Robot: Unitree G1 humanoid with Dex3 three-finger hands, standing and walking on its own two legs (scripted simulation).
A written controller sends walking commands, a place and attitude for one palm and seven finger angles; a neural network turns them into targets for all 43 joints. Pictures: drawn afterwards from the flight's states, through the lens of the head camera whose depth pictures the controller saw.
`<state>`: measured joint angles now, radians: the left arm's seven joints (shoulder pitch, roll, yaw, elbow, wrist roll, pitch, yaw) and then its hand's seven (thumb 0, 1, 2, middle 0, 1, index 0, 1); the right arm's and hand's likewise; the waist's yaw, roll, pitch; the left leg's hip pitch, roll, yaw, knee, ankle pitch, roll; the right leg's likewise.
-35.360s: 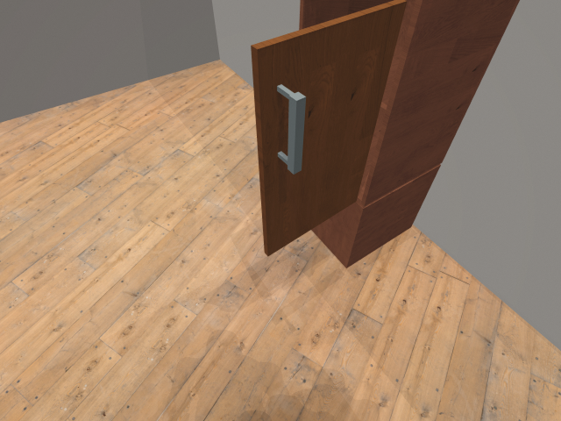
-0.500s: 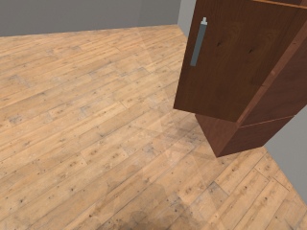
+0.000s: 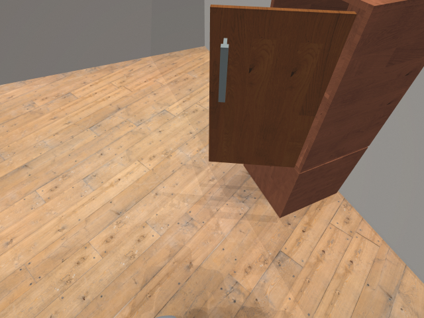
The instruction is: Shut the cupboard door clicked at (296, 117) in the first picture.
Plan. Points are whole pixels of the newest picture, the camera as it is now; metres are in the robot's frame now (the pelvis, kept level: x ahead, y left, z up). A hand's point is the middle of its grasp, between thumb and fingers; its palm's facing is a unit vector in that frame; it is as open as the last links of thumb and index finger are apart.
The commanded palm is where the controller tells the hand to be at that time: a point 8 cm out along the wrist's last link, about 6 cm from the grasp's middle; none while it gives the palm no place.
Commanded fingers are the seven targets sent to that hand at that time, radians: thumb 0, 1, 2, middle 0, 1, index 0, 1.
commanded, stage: take the last steps up to it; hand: left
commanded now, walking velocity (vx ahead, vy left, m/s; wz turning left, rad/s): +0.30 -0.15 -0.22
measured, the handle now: (223, 71) +0.73 +0.00 +0.09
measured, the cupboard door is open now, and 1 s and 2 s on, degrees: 61 61 61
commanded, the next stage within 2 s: come to a stop and stand still in 0.66 s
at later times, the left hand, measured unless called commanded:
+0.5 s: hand (170, 266) +0.27 +0.12 -0.17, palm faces -0.22 -0.96 -0.16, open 7.4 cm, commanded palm none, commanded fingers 0.00 0.90 0.90 -0.20 -0.30 -0.20 -0.30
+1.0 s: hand (209, 265) +0.28 +0.02 -0.19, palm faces -0.04 -0.99 -0.16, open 7.3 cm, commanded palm none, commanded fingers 0.00 0.90 0.90 -0.20 -0.30 -0.20 -0.30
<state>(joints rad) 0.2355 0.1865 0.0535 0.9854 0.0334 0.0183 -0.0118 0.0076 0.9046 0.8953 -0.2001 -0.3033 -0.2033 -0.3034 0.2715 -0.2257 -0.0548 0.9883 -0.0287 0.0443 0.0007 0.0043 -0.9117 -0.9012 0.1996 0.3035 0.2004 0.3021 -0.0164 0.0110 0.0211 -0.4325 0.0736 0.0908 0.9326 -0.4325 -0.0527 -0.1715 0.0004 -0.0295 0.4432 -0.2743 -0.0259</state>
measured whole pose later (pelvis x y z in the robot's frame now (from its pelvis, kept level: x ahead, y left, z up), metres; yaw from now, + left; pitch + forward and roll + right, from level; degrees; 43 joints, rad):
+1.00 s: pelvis +0.25 -0.14 +0.00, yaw -6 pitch -1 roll -1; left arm 0.25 0.15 0.01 1.11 0.01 -0.01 0.04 0.01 0.93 0.90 -0.20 -0.30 -0.20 -0.30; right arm 0.13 -0.14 0.00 1.02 -0.01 0.00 -0.03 0.00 -0.92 -0.90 0.20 0.30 0.20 0.30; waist 0.03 -0.02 0.03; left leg -0.28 0.04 0.08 0.52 -0.23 0.03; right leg -0.15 0.03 -0.16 0.44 -0.28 -0.06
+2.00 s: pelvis +0.27 -0.09 +0.00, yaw -9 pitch +0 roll -1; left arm 0.33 0.15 -0.02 1.08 0.02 0.00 0.04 0.01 0.91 0.90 -0.20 -0.30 -0.20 -0.30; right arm 0.26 -0.17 0.01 1.09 -0.01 -0.02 -0.02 0.01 -0.92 -0.90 0.20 0.30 0.20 0.30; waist 0.01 -0.02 0.02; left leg -0.23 -0.04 0.15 0.44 -0.21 0.11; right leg -0.17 -0.04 -0.08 0.46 -0.28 0.02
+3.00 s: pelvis +0.29 -0.08 +0.00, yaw -10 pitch +0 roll +0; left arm 0.31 0.13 -0.01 1.13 0.02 0.00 0.05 0.01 0.91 0.90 -0.20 -0.30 -0.20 -0.30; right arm 0.30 -0.11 0.01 1.16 -0.01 -0.03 -0.03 0.00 -0.91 -0.90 0.20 0.30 0.20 0.30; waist 0.00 -0.04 0.03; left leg -0.17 -0.07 0.18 0.37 -0.21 0.12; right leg -0.14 -0.07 -0.06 0.44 -0.29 0.04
